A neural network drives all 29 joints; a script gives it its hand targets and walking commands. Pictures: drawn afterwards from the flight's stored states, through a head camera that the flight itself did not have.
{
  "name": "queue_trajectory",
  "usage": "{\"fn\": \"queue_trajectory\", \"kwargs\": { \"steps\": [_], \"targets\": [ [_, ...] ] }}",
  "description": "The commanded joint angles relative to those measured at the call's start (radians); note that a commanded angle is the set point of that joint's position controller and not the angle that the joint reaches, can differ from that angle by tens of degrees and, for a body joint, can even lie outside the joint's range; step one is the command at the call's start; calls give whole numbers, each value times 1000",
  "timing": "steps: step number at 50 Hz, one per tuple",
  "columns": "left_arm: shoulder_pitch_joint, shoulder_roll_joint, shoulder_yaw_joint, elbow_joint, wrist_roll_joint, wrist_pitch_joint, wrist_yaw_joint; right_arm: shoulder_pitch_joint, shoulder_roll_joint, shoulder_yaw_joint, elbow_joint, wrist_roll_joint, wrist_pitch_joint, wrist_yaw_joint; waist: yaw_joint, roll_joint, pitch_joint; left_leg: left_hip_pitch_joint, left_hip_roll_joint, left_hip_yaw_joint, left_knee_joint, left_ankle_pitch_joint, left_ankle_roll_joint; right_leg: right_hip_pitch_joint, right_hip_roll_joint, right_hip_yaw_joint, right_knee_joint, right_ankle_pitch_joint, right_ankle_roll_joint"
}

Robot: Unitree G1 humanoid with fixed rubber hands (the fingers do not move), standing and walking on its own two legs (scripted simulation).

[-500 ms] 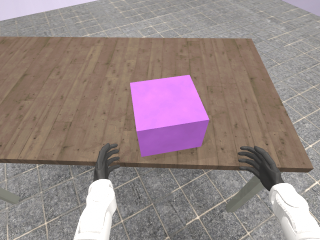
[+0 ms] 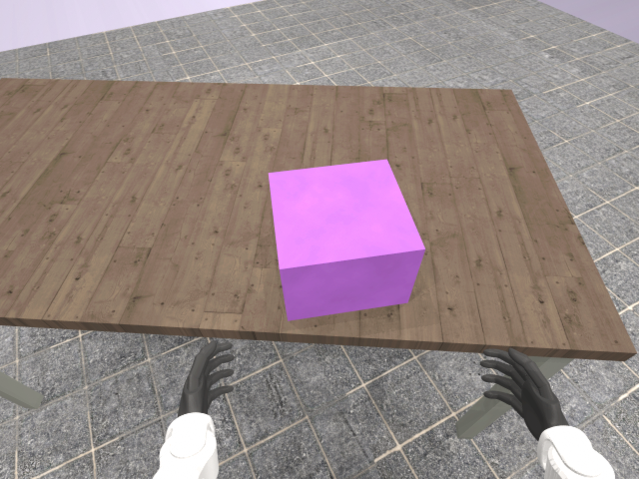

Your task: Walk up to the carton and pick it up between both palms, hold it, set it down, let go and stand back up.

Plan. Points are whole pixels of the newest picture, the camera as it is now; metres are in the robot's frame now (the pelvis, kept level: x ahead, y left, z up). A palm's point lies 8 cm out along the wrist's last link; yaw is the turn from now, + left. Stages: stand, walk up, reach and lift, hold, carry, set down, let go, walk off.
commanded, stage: set down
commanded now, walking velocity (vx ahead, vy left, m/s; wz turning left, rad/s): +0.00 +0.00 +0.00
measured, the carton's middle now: (338, 238) +0.45 +0.03 +0.00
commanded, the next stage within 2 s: let go in 0.80 s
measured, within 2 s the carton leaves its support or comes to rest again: neither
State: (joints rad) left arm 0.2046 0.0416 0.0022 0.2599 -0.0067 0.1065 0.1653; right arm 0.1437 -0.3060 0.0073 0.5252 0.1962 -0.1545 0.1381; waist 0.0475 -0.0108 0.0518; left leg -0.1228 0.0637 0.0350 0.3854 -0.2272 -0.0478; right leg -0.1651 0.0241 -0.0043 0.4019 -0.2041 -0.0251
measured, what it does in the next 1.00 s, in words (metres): stands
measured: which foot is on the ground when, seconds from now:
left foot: down 0.00-1.00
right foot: down 0.00-1.00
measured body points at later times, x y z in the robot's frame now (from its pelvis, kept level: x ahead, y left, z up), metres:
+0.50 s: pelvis +0.00 +0.02 +0.00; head -0.01 +0.03 +0.45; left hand +0.16 +0.23 -0.08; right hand +0.17 -0.21 -0.06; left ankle -0.01 +0.15 -0.74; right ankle +0.01 -0.10 -0.74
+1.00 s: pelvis +0.01 +0.03 +0.00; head +0.01 +0.04 +0.45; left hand +0.16 +0.26 -0.10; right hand +0.16 -0.19 -0.09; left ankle -0.01 +0.15 -0.74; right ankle +0.01 -0.10 -0.74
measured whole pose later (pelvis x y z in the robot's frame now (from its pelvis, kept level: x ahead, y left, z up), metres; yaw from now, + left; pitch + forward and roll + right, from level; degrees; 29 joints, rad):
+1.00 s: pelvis +0.01 +0.03 +0.00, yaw +0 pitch -6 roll -1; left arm 0.21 0.18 -0.01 0.53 -0.01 0.14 0.03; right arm 0.20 -0.16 -0.04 0.73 -0.04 -0.19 0.04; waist 0.01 0.00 0.10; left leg -0.04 0.03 0.05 0.40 -0.26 -0.01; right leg -0.06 -0.01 0.02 0.35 -0.20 0.02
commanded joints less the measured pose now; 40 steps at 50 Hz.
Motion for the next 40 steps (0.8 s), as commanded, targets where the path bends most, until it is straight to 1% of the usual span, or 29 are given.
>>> {"fn": "queue_trajectory", "kwargs": {
  "steps": [1, 2, 3, 4, 5, 6, 10, 11, 12, 14, 17, 18, 19, 20, 21, 23, 24, 25, 26, 28, 29, 31, 32, 33, 34, 35, 36, 37, 40],
  "targets": [
    [-97, 70, 12, -180, 6, -82, -6, -113, -174, -80, -140, -15, -79, -13, -3, -83, -188, 74, -66, 11, -24, 183, 18, 50, -9, 25, -74, 274, 6],
    [-86, 72, 12, -167, 13, -81, -16, -102, -163, -78, -129, -19, -80, -19, -8, -74, -181, 83, -70, 15, -30, 179, 20, 50, -8, 19, -77, 284, 7],
    [-81, 89, 21, -170, 11, -79, -22, -102, -157, -72, -139, -23, -84, -22, 5, -82, -186, 80, -71, 17, -26, 180, 22, 61, -17, 29, -76, 290, 11],
    [-90, 107, 28, -188, 11, -82, -23, -112, -156, -80, -148, -25, -90, -25, 1, -79, -189, 78, -75, 16, -22, 183, 19, 64, -19, 28, -73, 296, 17],
    [-75, 104, 17, -165, 5, -82, -29, -88, -144, -71, -123, -26, -86, -28, -6, -79, -173, 77, -76, 18, -25, 178, 20, 61, -19, 31, -76, 293, 15],
    [-65, 99, 18, -194, 7, -90, -23, -76, -147, -81, -132, -26, -97, -23, 0, -55, -187, 98, -73, 12, -28, 201, 20, 53, -11, 17, -76, 292, 11],
    [-48, 117, 11, -160, 18, -85, -37, -53, -130, -70, -111, -43, -96, -29, -15, -40, -157, 116, -76, 14, -30, 215, 16, 55, -14, 10, -91, 297, 8],
    [-25, 110, 10, -113, 23, -77, -46, -31, -125, -58, -87, -51, -92, -35, -19, -45, -136, 120, -77, 13, -32, 212, 18, 55, -10, 6, -104, 284, 8],
    [-28, 119, 11, -149, 20, -84, -44, -33, -129, -64, -108, -49, -98, -32, -11, -52, -147, 130, -76, 12, -30, 218, 19, 48, -10, 2, -100, 280, 9],
    [-35, 125, 4, -132, 15, -76, -45, -39, -129, -77, -87, -55, -95, -32, -21, -25, -122, 156, -70, 10, -38, 225, 16, 18, 2, -14, -115, 220, 5],
    [-47, 154, 9, -65, 20, -49, -62, -28, -102, -68, -60, -88, -73, -47, -22, -41, -65, 150, -70, 13, -46, 174, 23, 13, -13, 1, -136, 150, 2],
    [-61, 156, 12, -106, 15, -55, -54, -41, -108, -79, -92, -85, -76, -43, -13, -23, -82, 149, -66, 12, -49, 181, 17, 14, -5, -11, -129, 126, 3],
    [-61, 168, 6, -61, 13, -44, -60, -39, -87, -73, -66, -95, -65, -48, -23, -25, -45, 131, -71, 14, -47, 149, 22, 9, -11, 1, -138, 90, 4],
    [-77, 169, 14, -99, 17, -48, -52, -44, -100, -82, -101, -101, -68, -43, -12, -13, -70, 143, -65, 13, -53, 158, 21, 7, -6, -8, -135, 83, -3],
    [-59, 177, 8, -10, 16, -27, -68, -26, -71, -68, -54, -118, -51, -55, -26, -24, -15, 125, -71, 15, -56, 129, 26, 7, -14, -1, -148, 60, 2],
    [-83, 187, 10, -73, 16, -38, -57, -43, -83, -89, -89, -117, -58, -49, -20, 8, -60, 131, -64, 12, -55, 139, 19, 13, -5, -11, -131, 53, -3],
    [-83, 197, 12, -41, 10, -31, -63, -35, -70, -81, -77, -134, -52, -52, -20, 4, -52, 121, -64, 15, -57, 143, 17, 17, -9, -9, -135, 62, -4],
    [-91, 201, 8, -10, 9, -27, -69, -36, -70, -83, -61, -143, -50, -58, -32, 5, -47, 124, -66, 15, -55, 126, 18, 21, -10, 0, -134, 56, -3],
    [-84, 213, 15, 50, 11, -10, -82, -29, -45, -72, -32, -166, -36, -69, -34, -7, -10, 105, -71, 22, -59, 112, 20, 24, -16, 2, -144, 52, 1],
    [-94, 208, 15, -21, 13, -23, -69, -42, -56, -95, -67, -158, -53, -60, -20, 41, -46, 106, -59, 13, -63, 147, 7, 35, -1, -15, -124, 59, -8],
    [-94, 208, 11, 4, 11, -18, -74, -38, -51, -96, -34, -160, -47, -62, -31, 48, -41, 106, -61, 15, -62, 153, 4, 34, -3, -11, -131, 63, -10],
    [-94, 202, 7, -8, 8, -27, -71, -42, -58, -103, -54, -168, -59, -60, -25, 35, -68, 98, -59, 17, -59, 162, 0, 39, 3, -13, -120, 66, -8],
    [-85, 213, 12, 46, 10, -18, -82, -25, -40, -84, -24, -178, -56, -68, -26, 24, -55, 96, -63, 22, -56, 169, 3, 48, -2, -9, -124, 84, -5],
    [-82, 218, 12, 79, 10, -13, -91, -26, -31, -78, -5, -187, -51, -73, -30, 31, -53, 89, -65, 23, -57, 158, 4, 57, -4, -4, -124, 80, -7],
    [-92, 225, 18, 37, 6, -18, -85, -35, -38, -91, -30, -180, -59, -71, -29, 37, -68, 91, -60, 21, -58, 164, -1, 58, 6, -15, -116, 80, -10],
    [-96, 226, 15, 69, 6, -11, -93, -31, -28, -89, 1, -190, -51, -76, -36, 18, -50, 82, -62, 24, -59, 155, 2, 61, 1, -8, -121, 78, -8],
    [-100, 231, 15, 77, 3, -10, -96, -35, -22, -86, -6, -197, -56, -81, -33, 11, -51, 72, -63, 28, -59, 152, 4, 66, 1, -12, -115, 77, -5],
    [-103, 234, 17, 65, 1, -13, -96, -36, -26, -90, -8, -201, -60, -82, -30, 16, -62, 70, -59, 27, -59, 153, 1, 79, 3, -12, -110, 76, -4],
    [-89, 230, 19, 130, 6, 6, -117, -24, 1, -82, 43, -222, -53, -95, -35, 16, -33, 59, -63, 33, -64, 163, 0, 91, 2, -5, -113, 94, -5]
  ]
}}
